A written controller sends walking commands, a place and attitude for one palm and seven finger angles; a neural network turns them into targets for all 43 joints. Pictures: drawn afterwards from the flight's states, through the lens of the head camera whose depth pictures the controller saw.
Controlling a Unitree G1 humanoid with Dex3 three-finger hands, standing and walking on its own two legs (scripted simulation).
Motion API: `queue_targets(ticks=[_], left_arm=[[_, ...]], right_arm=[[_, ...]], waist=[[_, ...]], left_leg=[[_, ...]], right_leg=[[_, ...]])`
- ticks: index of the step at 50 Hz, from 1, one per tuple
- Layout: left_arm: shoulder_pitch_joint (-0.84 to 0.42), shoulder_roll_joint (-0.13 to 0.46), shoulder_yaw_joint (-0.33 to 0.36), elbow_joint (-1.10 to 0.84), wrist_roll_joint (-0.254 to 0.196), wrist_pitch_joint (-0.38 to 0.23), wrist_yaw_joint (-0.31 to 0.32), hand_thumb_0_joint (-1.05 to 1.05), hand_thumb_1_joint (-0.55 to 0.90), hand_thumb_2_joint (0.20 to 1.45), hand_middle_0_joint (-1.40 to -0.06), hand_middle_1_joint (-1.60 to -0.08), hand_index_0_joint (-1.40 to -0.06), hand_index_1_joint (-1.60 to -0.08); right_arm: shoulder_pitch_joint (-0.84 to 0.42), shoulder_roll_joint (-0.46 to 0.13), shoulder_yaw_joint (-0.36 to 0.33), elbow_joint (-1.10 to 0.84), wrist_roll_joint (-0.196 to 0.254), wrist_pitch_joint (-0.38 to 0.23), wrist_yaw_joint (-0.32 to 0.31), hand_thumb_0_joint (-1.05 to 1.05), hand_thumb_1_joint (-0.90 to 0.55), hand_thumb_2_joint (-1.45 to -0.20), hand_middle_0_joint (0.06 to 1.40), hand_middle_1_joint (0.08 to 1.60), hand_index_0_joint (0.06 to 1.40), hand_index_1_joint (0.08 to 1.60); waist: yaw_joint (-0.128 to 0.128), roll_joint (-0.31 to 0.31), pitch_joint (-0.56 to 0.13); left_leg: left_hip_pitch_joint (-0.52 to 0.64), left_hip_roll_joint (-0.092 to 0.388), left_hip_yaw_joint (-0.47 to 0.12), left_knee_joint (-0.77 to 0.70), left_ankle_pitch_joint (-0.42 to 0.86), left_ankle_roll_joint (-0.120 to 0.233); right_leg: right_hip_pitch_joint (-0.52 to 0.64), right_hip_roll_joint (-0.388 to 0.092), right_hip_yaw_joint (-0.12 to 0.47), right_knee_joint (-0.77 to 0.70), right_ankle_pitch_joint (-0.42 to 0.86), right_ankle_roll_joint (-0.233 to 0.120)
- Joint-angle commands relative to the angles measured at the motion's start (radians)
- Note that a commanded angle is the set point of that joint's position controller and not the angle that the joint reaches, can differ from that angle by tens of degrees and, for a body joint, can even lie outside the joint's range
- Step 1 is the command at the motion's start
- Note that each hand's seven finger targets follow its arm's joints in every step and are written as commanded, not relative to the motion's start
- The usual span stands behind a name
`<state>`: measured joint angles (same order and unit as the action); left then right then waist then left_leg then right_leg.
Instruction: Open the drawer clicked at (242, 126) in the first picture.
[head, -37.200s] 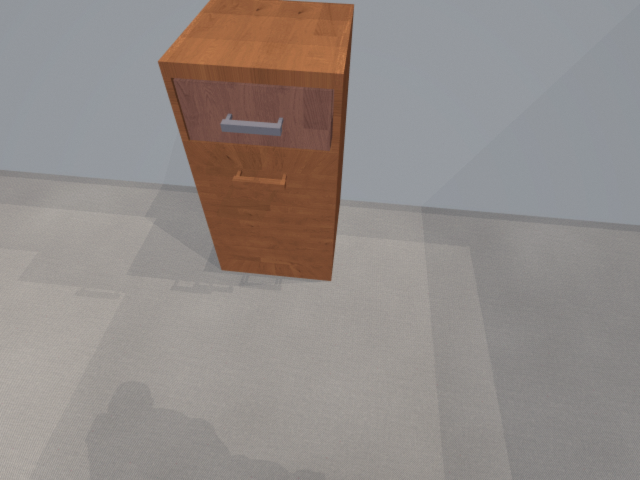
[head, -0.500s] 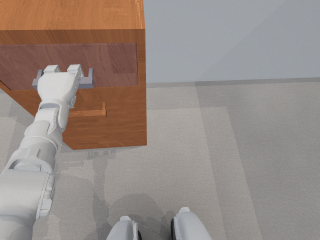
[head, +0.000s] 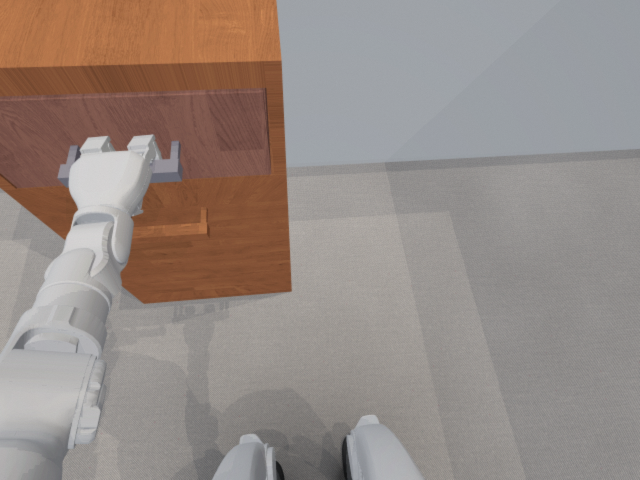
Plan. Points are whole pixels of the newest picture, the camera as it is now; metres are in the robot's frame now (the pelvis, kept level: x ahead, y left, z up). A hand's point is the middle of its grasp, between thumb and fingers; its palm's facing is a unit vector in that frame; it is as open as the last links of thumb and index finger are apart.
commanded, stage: pull the drawer open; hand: left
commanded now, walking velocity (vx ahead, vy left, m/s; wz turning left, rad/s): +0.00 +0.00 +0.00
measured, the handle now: (124, 161) +0.53 +0.24 +0.00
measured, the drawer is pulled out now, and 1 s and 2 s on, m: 0.00 0.04 0.27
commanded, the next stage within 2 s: none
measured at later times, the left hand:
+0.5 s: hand (127, 212) +0.47 +0.23 -0.02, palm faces -0.06 -0.04 -1.00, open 5.6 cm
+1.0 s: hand (125, 231) +0.44 +0.23 -0.02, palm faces -0.08 -0.07 -0.99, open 5.7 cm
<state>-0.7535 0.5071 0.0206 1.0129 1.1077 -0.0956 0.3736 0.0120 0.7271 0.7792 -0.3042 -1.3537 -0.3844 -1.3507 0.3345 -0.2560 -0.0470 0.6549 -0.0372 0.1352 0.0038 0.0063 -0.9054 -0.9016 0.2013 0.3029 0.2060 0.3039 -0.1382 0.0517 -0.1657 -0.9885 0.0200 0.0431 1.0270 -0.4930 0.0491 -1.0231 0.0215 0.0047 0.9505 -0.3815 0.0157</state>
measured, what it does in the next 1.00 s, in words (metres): stands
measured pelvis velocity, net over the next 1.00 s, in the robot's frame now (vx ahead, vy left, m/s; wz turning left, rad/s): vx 0.02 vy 0.00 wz -0.02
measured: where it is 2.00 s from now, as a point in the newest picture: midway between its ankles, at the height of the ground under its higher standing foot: outside the picture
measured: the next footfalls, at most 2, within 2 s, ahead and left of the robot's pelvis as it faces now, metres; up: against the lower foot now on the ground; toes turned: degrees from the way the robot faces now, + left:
none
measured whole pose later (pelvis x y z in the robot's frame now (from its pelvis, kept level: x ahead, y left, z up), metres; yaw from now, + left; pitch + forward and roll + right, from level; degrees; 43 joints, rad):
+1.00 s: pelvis +0.02 +0.00 +0.02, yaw -1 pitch +23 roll -2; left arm -0.45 0.46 0.05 0.78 1.09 -0.13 0.39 0.03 0.74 0.76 -0.27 -1.35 -0.38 -1.35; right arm 0.35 -0.25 -0.07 0.65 -0.03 0.17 0.02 0.01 -0.91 -0.90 0.20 0.30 0.21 0.30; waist -0.10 0.05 -0.18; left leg -0.84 0.03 0.07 0.93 -0.49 0.04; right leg -0.90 0.03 0.03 0.87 -0.38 0.01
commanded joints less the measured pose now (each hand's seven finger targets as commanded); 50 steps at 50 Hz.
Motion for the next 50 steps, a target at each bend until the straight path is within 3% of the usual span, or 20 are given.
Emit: queue_targets(ticks=[1, 4, 8, 11, 12, 16, 17, 19, 20, 22, 24, 26, 28, 30, 33, 35, 38, 44, 46, 50], left_arm=[[-0.135, 0.158, 0.031, -0.163, -0.015, -0.016, 0.026, 0.000, 0.900, 0.900, -0.400, -1.350, -0.400, -1.350], [-0.080, 0.164, 0.043, -0.185, -0.015, -0.014, 0.031, 0.000, 0.900, 0.900, -0.400, -1.350, -0.400, -1.350], [0.014, 0.146, 0.046, -0.212, -0.017, -0.009, 0.038, 0.000, 0.900, 0.900, -0.400, -1.350, -0.400, -1.350], [0.095, 0.137, 0.055, -0.269, -0.018, 0.000, 0.046, 0.000, 0.900, 0.900, -0.400, -1.350, -0.400, -1.350], [0.093, 0.111, 0.035, -0.295, -0.021, 0.005, 0.048, 0.000, 0.900, 0.900, -0.400, -1.350, -0.400, -1.350], [0.196, 0.121, 0.061, -0.377, -0.031, 0.024, 0.051, 0.000, 0.900, 0.900, -0.400, -1.350, -0.400, -1.350], [0.228, 0.089, 0.041, -0.392, -0.036, 0.031, 0.051, 0.000, 0.900, 0.900, -0.400, -1.350, -0.400, -1.350], [-0.089, 0.101, 0.003, -0.356, -0.012, 0.025, 0.061, 0.000, 0.900, 0.900, -0.400, -1.350, -0.400, -1.350], [-0.208, 0.122, 0.006, -0.340, 0.001, 0.015, 0.067, 0.000, 0.900, 0.900, -0.400, -1.350, -0.400, -1.350], [-0.131, 0.149, 0.044, -0.260, 0.022, 0.020, 0.080, 0.000, 0.900, 0.900, -0.400, -1.350, -0.400, -1.350], [-0.160, 0.110, 0.013, -0.238, 0.021, 0.028, 0.091, 0.000, 0.900, 0.900, -0.400, -1.350, -0.400, -1.350], [-0.205, 0.082, -0.005, -0.251, 0.013, 0.027, 0.085, 0.000, 0.900, 0.900, -0.400, -1.350, -0.400, -1.350], [-0.247, 0.137, 0.030, -0.261, 0.002, 0.030, 0.070, 0.000, 0.900, 0.900, -0.400, -1.350, -0.400, -1.350], [-0.285, 0.124, 0.015, -0.266, -0.006, 0.031, 0.059, 0.000, 0.900, 0.900, -0.400, -1.350, -0.400, -1.350], [-0.275, 0.142, 0.020, -0.202, -0.004, 0.026, 0.054, 0.000, 0.900, 0.900, -0.400, -1.350, -0.400, -1.350], [-0.189, 0.133, 0.028, -0.195, -0.010, 0.016, 0.045, 0.000, 0.900, 0.900, -0.400, -1.350, -0.400, -1.350], [-0.096, 0.116, 0.027, -0.259, -0.022, -0.011, 0.033, 0.000, 0.900, 0.900, -0.400, -1.350, -0.400, -1.350], [0.139, 0.144, 0.072, -0.279, -0.031, -0.045, 0.029, 0.000, 0.900, 0.900, -0.400, -1.350, -0.400, -1.350], [0.183, 0.139, 0.076, -0.339, -0.025, -0.054, 0.045, 0.000, 0.900, 0.900, -0.400, -1.350, -0.400, -1.350], [0.321, 0.108, 0.081, -0.413, -0.039, -0.031, 0.077, 0.000, 0.900, 0.900, -0.400, -1.350, -0.400, -1.350]], right_arm=[[0.135, -0.161, -0.059, -0.062, 0.001, -0.007, -0.009, 0.000, -0.900, -0.900, 0.200, 0.300, 0.200, 0.300], [0.130, -0.165, -0.064, -0.064, 0.003, -0.003, -0.007, 0.000, -0.900, -0.900, 0.200, 0.300, 0.200, 0.300], [0.121, -0.160, -0.069, -0.070, 0.006, 0.005, -0.002, 0.000, -0.900, -0.900, 0.200, 0.300, 0.200, 0.300], [0.116, -0.157, -0.074, -0.078, 0.007, 0.011, 0.005, 0.000, -0.900, -0.900, 0.200, 0.300, 0.200, 0.300], [0.108, -0.155, -0.077, -0.078, 0.006, 0.012, 0.007, 0.000, -0.900, -0.900, 0.200, 0.300, 0.200, 0.300], [0.103, -0.152, -0.081, -0.092, 0.007, 0.014, 0.016, 0.000, -0.900, -0.900, 0.200, 0.300, 0.200, 0.300], [0.096, -0.149, -0.081, -0.096, 0.009, 0.013, 0.018, 0.000, -0.900, -0.900, 0.200, 0.300, 0.200, 0.300], [0.111, -0.160, -0.079, -0.055, 0.001, 0.012, 0.009, 0.000, -0.900, -0.900, 0.200, 0.300, 0.200, 0.300], [0.118, -0.157, -0.079, -0.038, -0.002, 0.006, 0.002, 0.000, -0.900, -0.900, 0.200, 0.300, 0.200, 0.300], [0.112, -0.160, -0.081, -0.039, -0.009, 0.003, 0.001, 0.000, -0.900, -0.900, 0.200, 0.300, 0.200, 0.300], [0.112, -0.153, -0.080, -0.045, -0.010, -0.001, 0.000, 0.000, -0.900, -0.900, 0.200, 0.300, 0.200, 0.300], [0.132, -0.151, -0.085, -0.038, -0.010, -0.002, 0.002, 0.000, -0.900, -0.900, 0.200, 0.300, 0.200, 0.300], [0.144, -0.155, -0.086, -0.033, -0.016, 0.008, 0.004, 0.000, -0.900, -0.900, 0.200, 0.300, 0.200, 0.300], [0.143, -0.151, -0.087, -0.033, -0.016, 0.012, 0.002, 0.000, -0.900, -0.900, 0.200, 0.300, 0.200, 0.300], [0.127, -0.154, -0.076, -0.041, -0.009, 0.011, -0.004, 0.000, -0.900, -0.900, 0.200, 0.300, 0.200, 0.300], [0.116, -0.152, -0.071, -0.057, -0.007, 0.008, -0.007, 0.000, -0.900, -0.900, 0.200, 0.300, 0.200, 0.300], [0.105, -0.143, -0.073, -0.076, -0.004, 0.009, -0.004, 0.000, -0.900, -0.900, 0.200, 0.300, 0.200, 0.300], [0.073, -0.145, -0.068, -0.102, 0.007, 0.008, -0.002, 0.000, -0.900, -0.900, 0.200, 0.300, 0.200, 0.300], [0.060, -0.143, -0.071, -0.107, 0.007, 0.007, 0.001, 0.000, -0.900, -0.900, 0.200, 0.300, 0.200, 0.300], [0.039, -0.148, -0.078, -0.111, 0.010, 0.006, 0.014, 0.000, -0.900, -0.900, 0.200, 0.300, 0.200, 0.300]], waist=[[0.057, 0.025, -0.472], [0.064, -0.017, -0.446], [0.082, -0.018, -0.429], [0.105, 0.007, -0.451], [0.095, 0.010, -0.446], [0.116, -0.003, -0.462], [0.112, -0.004, -0.450], [0.028, -0.002, -0.377], [0.004, 0.004, -0.353], [0.038, 0.017, -0.377], [0.032, 0.031, -0.400], [0.027, 0.066, -0.458], [0.032, 0.068, -0.518], [0.020, 0.053, -0.532], [0.016, 0.001, -0.480], [0.042, -0.024, -0.479], [0.071, 0.015, -0.530], [0.113, -0.041, -0.430], [0.121, -0.014, -0.449], [0.132, -0.001, -0.399]], left_leg=[[0.352, -0.001, -0.039, -0.126, 0.537, -0.008], [0.332, -0.002, -0.029, -0.136, 0.533, -0.004], [0.357, -0.001, -0.021, -0.151, 0.594, -0.006], [0.412, 0.006, -0.025, -0.157, 0.710, -0.010], [0.428, 0.010, -0.025, -0.155, 0.735, -0.010], [0.463, 0.017, -0.031, -0.161, 0.873, -0.011], [0.472, 0.019, -0.033, -0.164, 0.878, -0.013], [0.438, 0.022, -0.043, -0.146, 0.754, -0.014], [0.415, 0.022, -0.052, -0.133, 0.708, -0.013], [0.424, 0.012, -0.046, -0.127, 0.680, -0.016], [0.422, 0.003, -0.041, -0.123, 0.682, -0.018], [0.483, 0.012, -0.063, -0.102, 0.852, -0.024], [0.509, 0.015, -0.068, -0.081, 0.939, -0.027], [0.509, 0.013, -0.072, -0.079, 0.922, -0.023], [0.409, -0.007, -0.046, -0.096, 0.648, -0.012], [0.390, -0.012, -0.042, -0.115, 0.634, -0.008], [0.416, -0.010, -0.029, -0.119, 0.695, -0.009], [0.324, -0.018, -0.006, -0.166, 0.523, -0.003], [0.349, -0.015, -0.005, -0.173, 0.554, -0.005], [0.380, -0.006, -0.012, -0.191, 0.605, -0.010]], right_leg=[[0.323, 0.028, -0.048, -0.077, 0.342, -0.064], [0.360, 0.027, -0.042, -0.090, 0.369, -0.063], [0.386, 0.026, -0.040, -0.100, 0.417, -0.063], [0.406, 0.025, -0.037, -0.101, 0.466, -0.065], [0.403, 0.025, -0.035, -0.106, 0.487, -0.064], [0.460, 0.019, -0.027, -0.106, 0.589, -0.058], [0.458, 0.020, -0.029, -0.112, 0.590, -0.058], [0.357, 0.016, -0.039, -0.110, 0.510, -0.052], [0.305, 0.013, -0.044, -0.096, 0.461, -0.054], [0.291, 0.019, -0.047, -0.084, 0.407, -0.062], [0.294, 0.018, -0.045, -0.085, 0.416, -0.063], [0.272, 0.019, -0.046, -0.057, 0.476, -0.057], [0.291, 0.019, -0.038, -0.044, 0.529, -0.051], [0.300, 0.018, -0.036, -0.049, 0.526, -0.049], [0.326, 0.021, -0.038, -0.075, 0.431, -0.055], [0.373, 0.021, -0.038, -0.081, 0.442, -0.062], [0.415, 0.020, -0.028, -0.082, 0.493, -0.058], [0.475, 0.025, -0.023, -0.114, 0.437, -0.067], [0.471, 0.025, -0.022, -0.111, 0.448, -0.068], [0.466, 0.028, -0.027, -0.125, 0.456, -0.074]])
